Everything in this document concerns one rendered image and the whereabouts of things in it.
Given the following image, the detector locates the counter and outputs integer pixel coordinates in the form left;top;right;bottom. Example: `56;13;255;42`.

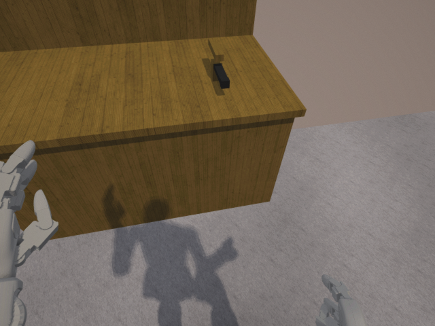
0;0;307;240

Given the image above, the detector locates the robot right hand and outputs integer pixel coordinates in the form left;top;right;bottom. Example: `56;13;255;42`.
315;274;367;326

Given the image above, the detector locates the tap lever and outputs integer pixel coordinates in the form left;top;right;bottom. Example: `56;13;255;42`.
214;63;230;89

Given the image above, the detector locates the robot left hand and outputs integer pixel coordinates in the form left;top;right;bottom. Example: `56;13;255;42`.
0;140;58;278

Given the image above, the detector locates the left robot forearm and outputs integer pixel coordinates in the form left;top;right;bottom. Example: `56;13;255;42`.
0;277;27;326

